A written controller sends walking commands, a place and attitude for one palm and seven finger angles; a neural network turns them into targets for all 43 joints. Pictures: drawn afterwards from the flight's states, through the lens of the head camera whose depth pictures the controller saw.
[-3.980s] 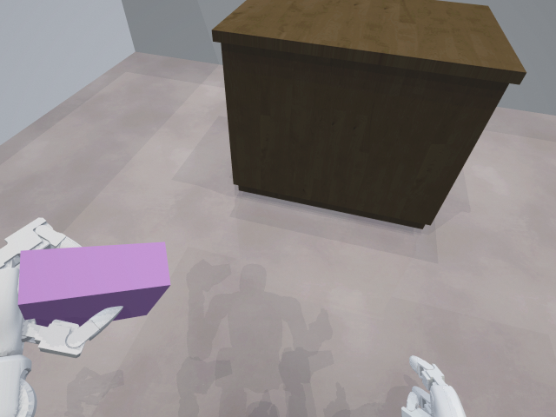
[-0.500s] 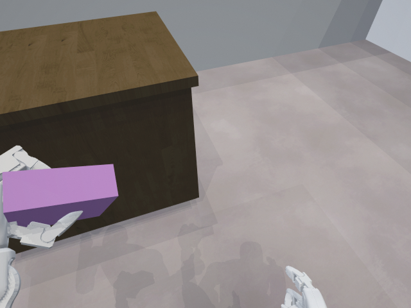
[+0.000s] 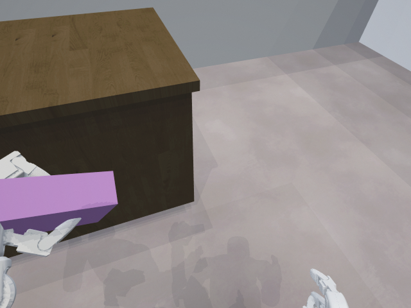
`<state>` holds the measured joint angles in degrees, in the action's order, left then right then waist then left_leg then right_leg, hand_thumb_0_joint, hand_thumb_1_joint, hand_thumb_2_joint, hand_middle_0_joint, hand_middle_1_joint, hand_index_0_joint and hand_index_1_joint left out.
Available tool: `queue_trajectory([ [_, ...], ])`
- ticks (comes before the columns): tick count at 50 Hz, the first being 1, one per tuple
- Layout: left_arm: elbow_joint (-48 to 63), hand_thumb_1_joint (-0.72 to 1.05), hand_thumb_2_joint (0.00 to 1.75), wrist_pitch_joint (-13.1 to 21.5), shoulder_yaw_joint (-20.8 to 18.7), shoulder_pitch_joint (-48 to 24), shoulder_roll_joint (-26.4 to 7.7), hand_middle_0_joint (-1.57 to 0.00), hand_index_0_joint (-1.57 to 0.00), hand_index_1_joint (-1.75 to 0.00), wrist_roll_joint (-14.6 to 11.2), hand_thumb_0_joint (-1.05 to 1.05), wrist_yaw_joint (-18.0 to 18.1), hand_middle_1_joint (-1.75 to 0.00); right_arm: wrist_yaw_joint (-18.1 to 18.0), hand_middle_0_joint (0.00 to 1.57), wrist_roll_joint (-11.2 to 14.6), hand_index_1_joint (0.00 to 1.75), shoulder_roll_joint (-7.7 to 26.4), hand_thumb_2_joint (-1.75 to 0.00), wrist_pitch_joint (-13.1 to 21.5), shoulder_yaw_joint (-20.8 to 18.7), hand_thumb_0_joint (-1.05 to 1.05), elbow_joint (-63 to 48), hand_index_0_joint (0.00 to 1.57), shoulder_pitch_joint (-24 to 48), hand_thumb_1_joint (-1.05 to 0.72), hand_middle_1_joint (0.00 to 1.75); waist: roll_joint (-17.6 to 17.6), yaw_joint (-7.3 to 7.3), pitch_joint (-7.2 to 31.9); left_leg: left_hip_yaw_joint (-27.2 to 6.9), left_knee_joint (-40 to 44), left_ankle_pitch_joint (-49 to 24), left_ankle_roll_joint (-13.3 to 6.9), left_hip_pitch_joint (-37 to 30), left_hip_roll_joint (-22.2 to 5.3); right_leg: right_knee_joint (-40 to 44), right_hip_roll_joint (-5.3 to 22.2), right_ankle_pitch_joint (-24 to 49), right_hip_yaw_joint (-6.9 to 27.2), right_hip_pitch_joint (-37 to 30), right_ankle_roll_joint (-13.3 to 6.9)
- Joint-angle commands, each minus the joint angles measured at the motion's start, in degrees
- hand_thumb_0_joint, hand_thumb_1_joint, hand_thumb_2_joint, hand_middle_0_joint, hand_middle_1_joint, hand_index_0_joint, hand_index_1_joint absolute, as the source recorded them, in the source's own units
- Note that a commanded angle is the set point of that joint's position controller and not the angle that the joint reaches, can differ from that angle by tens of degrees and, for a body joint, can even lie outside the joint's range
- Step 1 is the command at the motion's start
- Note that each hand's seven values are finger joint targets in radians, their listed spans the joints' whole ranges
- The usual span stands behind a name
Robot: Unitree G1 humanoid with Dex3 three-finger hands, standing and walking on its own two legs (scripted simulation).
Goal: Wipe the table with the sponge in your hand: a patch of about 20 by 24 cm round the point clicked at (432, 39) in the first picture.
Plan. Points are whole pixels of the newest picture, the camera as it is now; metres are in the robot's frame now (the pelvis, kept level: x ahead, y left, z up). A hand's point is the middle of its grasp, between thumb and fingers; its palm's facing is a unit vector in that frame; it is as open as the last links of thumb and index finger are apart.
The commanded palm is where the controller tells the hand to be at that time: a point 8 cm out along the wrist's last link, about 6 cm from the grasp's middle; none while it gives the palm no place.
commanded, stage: take the last steps up to it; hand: left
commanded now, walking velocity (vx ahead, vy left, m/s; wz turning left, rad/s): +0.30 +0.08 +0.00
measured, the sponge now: (75, 203) +0.24 +0.21 +0.15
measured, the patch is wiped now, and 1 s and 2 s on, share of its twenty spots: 0.00 0.00 0.00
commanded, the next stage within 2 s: come to a stop and stand still in 1.50 s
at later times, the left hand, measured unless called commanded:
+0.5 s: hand (78, 151) +0.32 +0.23 +0.18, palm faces +0.36 -0.82 -0.45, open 9.0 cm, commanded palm +0.25 +0.28 +0.18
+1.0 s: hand (94, 108) +0.42 +0.24 +0.18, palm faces +0.42 -0.77 -0.47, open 9.0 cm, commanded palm +0.37 +0.28 +0.18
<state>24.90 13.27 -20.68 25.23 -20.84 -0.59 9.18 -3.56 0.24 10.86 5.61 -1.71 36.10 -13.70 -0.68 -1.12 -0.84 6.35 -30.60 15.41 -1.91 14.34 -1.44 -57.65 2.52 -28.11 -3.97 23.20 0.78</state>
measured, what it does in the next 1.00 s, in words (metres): walks ahead: right foot, then left foot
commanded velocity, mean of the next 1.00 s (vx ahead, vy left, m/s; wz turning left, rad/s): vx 0.29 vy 0.09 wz -0.01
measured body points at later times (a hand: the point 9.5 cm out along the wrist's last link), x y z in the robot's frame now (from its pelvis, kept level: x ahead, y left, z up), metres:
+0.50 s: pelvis +0.10 +0.00 +0.01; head +0.14 +0.00 +0.45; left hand +0.29 +0.27 +0.20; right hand +0.26 -0.27 -0.08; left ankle +0.16 +0.15 -0.71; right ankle +0.06 -0.10 -0.73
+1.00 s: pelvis +0.21 +0.00 -0.01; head +0.22 -0.03 +0.44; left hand +0.40 +0.27 +0.21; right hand +0.35 -0.21 -0.13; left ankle +0.17 +0.13 -0.70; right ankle +0.24 -0.09 -0.73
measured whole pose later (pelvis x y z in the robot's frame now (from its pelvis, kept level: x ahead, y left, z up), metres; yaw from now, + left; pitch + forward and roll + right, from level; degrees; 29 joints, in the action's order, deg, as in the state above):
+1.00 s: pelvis +0.21 +0.00 -0.01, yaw +0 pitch -1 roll +1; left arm 26.2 12.9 -21.0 24.1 -21.1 -0.4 8.2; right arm -2.8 -0.1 9.9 4.4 0.9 38.8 -12.3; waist 3.1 1.0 -2.6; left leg 4.5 -52.2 25.7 0.5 19.8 -3.8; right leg -37.1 3.0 -16.4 -10.0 19.1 -3.0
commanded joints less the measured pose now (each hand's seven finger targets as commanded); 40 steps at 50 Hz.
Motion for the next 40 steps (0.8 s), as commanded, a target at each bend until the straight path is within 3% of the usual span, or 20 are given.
queue_trajectory([
  [1,16.77,0.1,1.3,4.32,-5.5,-2.88,-10.08,-1.2,-1.2,-1.6,-0.26,0.0,0.31,-1.6,-0.02,0.2,0.18,0.3,8.03,-0.9,4.16,-1.96,0.0,-7.51,0.2,4.86,-0.9,0.3,12.29,1.14,2.74,-12.95,14.77,-2.24,-9.37,-1.51,-13.38,6.29,1.36,4.29,-1.4,2.43,0.5],
  [4,13.84,0.1,1.3,3.81,-6.24,-1.28,-9.9,-1.2,-1.2,-1.6,-0.79,0.0,0.22,-1.6,-0.17,0.2,-0.3,0.3,7.35,-0.9,4.15,-1.12,0.0,-7.39,0.2,5.34,-0.9,0.3,12.12,1.29,3.03,-11.12,13.37,-1.38,-8.05,1.07,-13.08,17.36,-0.4,4.88,-4.16,-4.79,0.89],
  [7,9.94,0.1,1.3,2.92,-6.14,-2.84,-9.24,-1.2,-1.2,-1.6,-0.48,0.0,0.31,-1.6,-0.49,0.2,-0.21,0.3,6.97,-0.9,3.09,-0.89,0.0,-7.09,0.2,6.01,-0.9,0.3,6.32,1.59,4.84,-7.06,2.75,6.49,-4.33,7.57,-10.01,30.37,-0.31,9.78,-3.46,-17.37,-0.23],
  [8,8.51,0.1,1.3,2.72,-6.25,-3.25,-9.79,-1.2,-1.2,-1.6,-0.08,0.0,0.32,-1.6,-0.4,0.2,-0.09,0.3,6.23,-0.9,2.59,-1.02,0.0,-7.02,0.2,5.67,-0.9,0.3,-3.0,1.74,5.71,-3.49,-9.52,8.54,-2.69,12.5,-6.06,35.88,5.59,6.22,7.21,-21.13,-3.42],
  [9,7.69,0.1,1.3,2.34,-7.28,-3.96,-11.54,-1.2,-1.2,-1.6,-0.16,0.0,0.28,-1.6,-0.12,0.2,-0.09,0.3,5.27,-0.9,2.12,-0.86,0.0,-7.9,0.2,6.44,-0.9,0.3,-18.03,1.61,5.91,0.04,-26.07,14.21,0.16,23.73,0.77,42.44,18.35,6.29,31.31,-25.9,-9.69],
  [10,7.66,0.1,1.3,2.36,-7.47,-6.77,-11.63,-1.2,-1.2,-1.6,-0.99,0.0,0.2,-1.6,0.2,0.2,-0.18,0.3,6.47,-0.9,2.35,-1.07,0.0,-8.13,0.2,7.88,-0.9,0.3,-17.57,1.97,4.36,-5.8,-37.09,13.92,1.59,27.96,0.5,45.22,24.06,8.38,38.43,-24.37,-12.25],
  [12,6.0,0.1,1.3,3.16,-6.61,-6.72,-10.28,-1.2,-1.2,-1.6,-1.08,0.0,-0.58,-1.6,0.79,0.2,0.07,0.3,6.52,-0.9,2.17,-1.4,0.0,-6.89,0.2,7.14,-0.9,0.3,-10.79,0.84,1.54,-9.41,-42.01,7.37,2.52,27.85,-2.33,44.69,21.41,9.37,31.73,-19.9,-12.07],
  [13,6.12,0.1,1.3,3.63,-6.33,-4.4,-9.85,-1.2,-1.2,-1.6,-0.78,0.0,-0.81,-1.6,0.83,0.2,-0.1,0.3,6.05,-0.9,1.36,-0.66,0.0,-6.39,0.2,7.14,-0.9,0.3,-5.61,0.88,1.18,-8.66,-41.58,4.66,3.07,26.95,-3.2,42.78,18.74,16.92,23.37,-18.77,-11.07],
  [15,9.08,0.1,1.3,4.51,-4.96,-5.31,-9.36,-1.2,-1.2,-1.6,-0.15,0.0,-0.88,-1.6,0.91,0.2,-0.14,0.3,5.89,-0.9,0.3,-0.12,0.0,-6.56,0.2,8.27,-0.9,0.3,-3.54,0.91,1.75,-6.6,-37.54,2.3,3.32,25.16,-3.59,41.16,16.28,28.52,13.23,-17.87,-9.62],
  [17,13.02,0.1,1.3,5.31,-5.31,-6.78,-10.47,-1.2,-1.2,-1.6,0.05,0.0,-0.36,-1.6,0.7,0.2,-0.38,0.3,5.93,-0.9,0.41,-0.33,0.0,-7.44,0.2,8.64,-0.9,0.3,-4.43,0.74,3.26,-4.63,-27.42,1.24,3.01,19.73,-4.06,40.34,14.96,33.34,7.73,-16.68,-8.85],
  [22,20.1,0.1,1.3,4.91,-8.76,0.32,-12.04,-1.2,-1.2,-1.6,-0.45,0.0,1.79,-1.6,0.65,0.2,-0.54,0.3,5.0,-0.9,1.39,-1.49,0.0,-10.53,0.2,7.47,-0.9,0.3,-6.48,3.2,9.09,2.59,-7.3,0.84,1.96,11.16,-1.18,35.82,14.23,41.57,6.57,-24.52,-9.49],
  [26,19.55,0.1,1.3,4.08,-9.35,3.36,-10.71,-1.2,-1.2,-1.6,-0.98,0.0,2.5,-1.6,-0.03,0.2,-0.17,0.3,6.35,-0.9,1.21,-2.84,0.0,-10.89,0.2,4.52,-0.9,0.3,-1.84,0.98,11.37,4.12,6.5,-8.09,1.52,-4.54,0.09,24.47,9.96,35.91,3.23,-19.72,-5.51],
  [27,20.29,0.1,1.3,4.54,-9.02,2.26,-10.49,-1.2,-1.2,-1.6,-1.08,0.0,2.57,-1.6,-0.31,0.2,0.03,0.3,6.99,-0.9,0.99,-3.07,0.0,-10.99,0.2,3.74,-0.9,0.3,4.66,-0.07,13.18,-0.37,7.85,-10.31,-0.48,-13.57,-3.06,14.62,6.9,31.2,1.07,-12.77,-3.43],
  [28,20.64,0.1,1.3,4.87,-8.48,1.44,-9.71,-1.2,-1.2,-1.6,-1.31,0.0,2.45,-1.6,-0.19,0.2,0.15,0.3,8.81,-0.9,0.77,-3.77,0.0,-11.13,0.2,4.37,-0.9,0.3,17.13,0.14,13.51,-17.06,7.54,-20.74,-6.16,-21.88,-15.36,2.7,0.82,5.84,-2.82,1.83,-0.61],
  [29,19.06,0.1,1.3,5.24,-8.54,0.6,-10.71,-1.2,-1.2,-1.6,-1.07,0.0,2.37,-1.6,0.15,0.2,0.38,0.3,8.22,-0.9,0.99,-3.3,0.0,-11.95,0.2,4.4,-0.9,0.3,17.91,0.51,12.18,-27.77,10.27,-25.06,-11.18,-21.2,-22.1,-7.74,-1.85,-10.22,-0.1,8.86,-0.81],
  [30,12.47,0.1,1.3,4.76,-8.95,0.62,-11.5,-1.2,-1.2,-1.6,-0.93,0.0,1.71,-1.6,0.42,0.2,0.21,0.3,8.27,-0.9,1.34,-2.76,0.0,-11.0,0.2,5.05,-0.9,0.3,12.72,0.14,7.69,-27.43,13.12,-16.86,-11.88,-14.64,-22.97,-12.62,-0.35,-7.98,2.61,11.75,-1.09],
  [31,13.53,0.1,1.3,4.42,-9.13,-1.23,-12.06,-1.2,-1.2,-1.6,-1.39,0.0,1.07,-1.6,0.2,0.2,-0.1,0.3,7.96,-0.9,1.58,-2.4,0.0,-10.3,0.2,6.15,-0.9,0.3,12.53,0.35,5.85,-26.83,13.33,-13.97,-12.18,-11.49,-22.78,-13.13,2.15,-5.82,3.36,13.37,-0.41],
  [33,14.77,0.1,1.3,4.32,-6.73,-2.46,-9.59,-1.2,-1.2,-1.6,-0.89,0.0,0.41,-1.6,0.53,0.2,0.66,0.3,7.85,-0.9,1.85,-2.73,0.0,-8.44,0.2,5.05,-0.9,0.3,9.93,0.34,3.96,-19.26,12.92,-11.39,-11.64,-9.46,-19.4,-11.12,3.51,0.11,2.93,15.19,0.44],
  [36,19.85,0.1,1.3,4.13,-5.27,-2.63,-8.76,-1.2,-1.2,-1.6,-0.62,0.0,-0.23,-1.6,0.79,0.2,0.57,0.3,7.65,-0.9,2.67,-2.0,0.0,-8.68,0.2,5.81,-0.9,0.3,13.14,1.14,4.15,-9.6,14.08,-8.36,-8.57,-2.72,-15.0,-2.86,3.18,5.98,-0.52,7.9,0.78],
  [40,18.08,0.1,1.3,3.6,-5.79,-0.8,-9.21,-1.2,-1.2,-1.6,-0.69,0.0,0.08,-1.6,0.43,0.2,0.04,0.3,6.9,-0.9,3.98,-0.98,0.0,-8.17,0.2,5.54,-0.9,0.3,14.02,1.18,4.16,-6.9,15.05,-5.7,-7.45,0.37,-15.02,11.71,1.66,7.46,-3.89,-0.58,1.34],
])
